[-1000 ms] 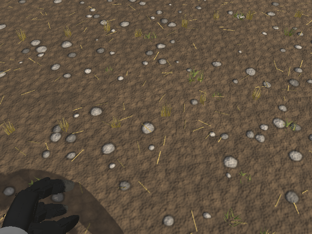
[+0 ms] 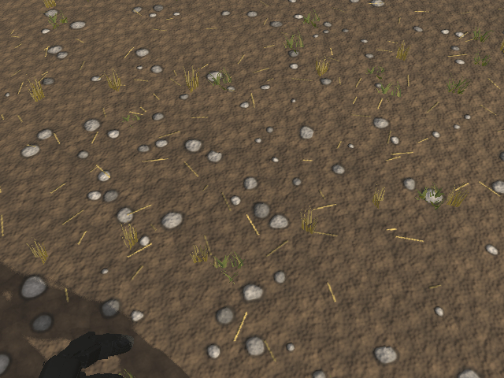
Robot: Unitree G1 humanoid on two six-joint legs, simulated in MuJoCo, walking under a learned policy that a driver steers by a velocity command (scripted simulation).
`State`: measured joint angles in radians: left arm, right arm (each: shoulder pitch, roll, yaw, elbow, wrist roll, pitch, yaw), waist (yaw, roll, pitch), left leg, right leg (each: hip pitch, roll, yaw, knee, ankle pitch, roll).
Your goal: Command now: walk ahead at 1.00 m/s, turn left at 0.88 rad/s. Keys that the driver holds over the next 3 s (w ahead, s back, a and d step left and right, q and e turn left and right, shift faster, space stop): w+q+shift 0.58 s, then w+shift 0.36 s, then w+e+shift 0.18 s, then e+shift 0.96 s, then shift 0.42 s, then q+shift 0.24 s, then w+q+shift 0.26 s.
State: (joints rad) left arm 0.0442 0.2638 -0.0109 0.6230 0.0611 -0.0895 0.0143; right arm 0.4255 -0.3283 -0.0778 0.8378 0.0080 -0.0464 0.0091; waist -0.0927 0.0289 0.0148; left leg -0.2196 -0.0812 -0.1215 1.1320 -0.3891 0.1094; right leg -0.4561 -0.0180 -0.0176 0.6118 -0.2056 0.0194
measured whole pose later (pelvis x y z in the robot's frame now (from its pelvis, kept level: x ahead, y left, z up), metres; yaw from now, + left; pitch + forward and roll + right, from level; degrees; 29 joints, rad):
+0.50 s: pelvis +0.45 +0.09 +0.00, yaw +29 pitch +0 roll +1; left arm 0.19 0.23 -0.02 0.67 0.06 -0.08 0.00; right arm 0.32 -0.34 -0.06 0.77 -0.02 0.00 0.01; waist 0.00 0.01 0.06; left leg -0.31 -0.22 0.01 0.58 -0.26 0.19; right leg -0.47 -0.10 0.08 1.35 -0.38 0.05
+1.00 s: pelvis +0.88 +0.26 +0.02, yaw +43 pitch +1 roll -2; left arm 0.50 0.29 0.05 0.88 0.02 -0.08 -0.01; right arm 0.12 -0.32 -0.01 0.69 -0.05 -0.04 0.05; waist 0.06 0.05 -0.01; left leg -0.63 0.01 -0.07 1.07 -0.22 0.07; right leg -0.10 0.06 -0.05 0.36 -0.28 -0.03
